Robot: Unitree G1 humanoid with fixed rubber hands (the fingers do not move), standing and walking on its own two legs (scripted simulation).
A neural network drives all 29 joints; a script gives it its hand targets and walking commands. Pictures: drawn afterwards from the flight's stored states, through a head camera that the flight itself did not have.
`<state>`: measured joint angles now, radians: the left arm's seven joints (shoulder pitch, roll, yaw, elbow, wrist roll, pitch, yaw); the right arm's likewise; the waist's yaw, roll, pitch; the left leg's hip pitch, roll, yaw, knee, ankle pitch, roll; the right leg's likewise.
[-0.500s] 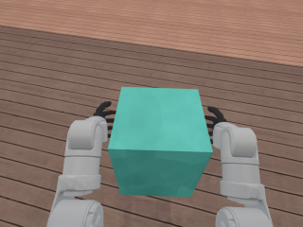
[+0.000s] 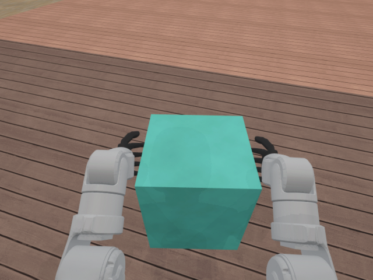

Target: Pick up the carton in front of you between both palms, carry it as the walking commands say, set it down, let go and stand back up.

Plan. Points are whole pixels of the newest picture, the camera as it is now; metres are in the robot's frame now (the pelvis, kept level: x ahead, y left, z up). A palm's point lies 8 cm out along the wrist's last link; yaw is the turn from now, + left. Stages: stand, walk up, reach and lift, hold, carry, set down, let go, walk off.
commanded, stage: carry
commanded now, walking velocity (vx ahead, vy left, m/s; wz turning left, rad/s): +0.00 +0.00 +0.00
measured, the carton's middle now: (195, 183) +0.35 +0.01 +0.05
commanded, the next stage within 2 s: none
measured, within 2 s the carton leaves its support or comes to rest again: neither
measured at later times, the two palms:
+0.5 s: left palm (127, 176) +0.30 +0.14 +0.14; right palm (285, 182) +0.30 -0.16 +0.13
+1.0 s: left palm (119, 185) +0.27 +0.15 +0.14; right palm (284, 192) +0.27 -0.15 +0.14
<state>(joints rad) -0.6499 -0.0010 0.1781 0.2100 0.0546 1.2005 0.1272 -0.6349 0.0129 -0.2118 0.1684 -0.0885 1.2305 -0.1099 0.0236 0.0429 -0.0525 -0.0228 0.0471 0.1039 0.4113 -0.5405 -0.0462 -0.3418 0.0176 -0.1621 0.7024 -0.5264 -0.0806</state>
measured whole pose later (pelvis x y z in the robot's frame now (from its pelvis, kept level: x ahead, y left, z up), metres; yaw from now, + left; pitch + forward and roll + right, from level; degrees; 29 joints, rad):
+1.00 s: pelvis -0.07 -0.01 +0.01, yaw +0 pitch -1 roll -1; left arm -0.65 0.00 0.19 0.21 0.07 1.23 0.12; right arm -0.66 0.00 -0.19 0.22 -0.08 1.24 -0.11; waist 0.00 0.03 -0.05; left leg -0.10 0.04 0.11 0.40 -0.44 -0.04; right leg -0.38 0.01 -0.17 0.61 -0.38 -0.10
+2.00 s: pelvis -0.07 +0.02 +0.00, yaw +0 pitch +0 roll -2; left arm -0.65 0.00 0.19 0.20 0.07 1.23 0.12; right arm -0.66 0.00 -0.19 0.20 -0.08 1.24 -0.11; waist 0.00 0.03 -0.05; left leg -0.12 0.02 0.12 0.42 -0.45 -0.02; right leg -0.40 -0.01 -0.15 0.63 -0.38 -0.07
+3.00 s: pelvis -0.06 +0.01 +0.00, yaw +0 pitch +0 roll -2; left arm -0.65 0.00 0.19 0.19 0.07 1.22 0.12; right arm -0.66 0.00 -0.19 0.20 -0.07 1.23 -0.11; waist 0.00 0.03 -0.04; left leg -0.11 0.03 0.13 0.42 -0.46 -0.02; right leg -0.40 -0.01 -0.15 0.64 -0.40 -0.07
